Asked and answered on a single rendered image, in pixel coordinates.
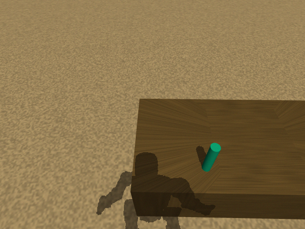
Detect can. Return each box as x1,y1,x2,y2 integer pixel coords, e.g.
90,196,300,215
202,143,221,172

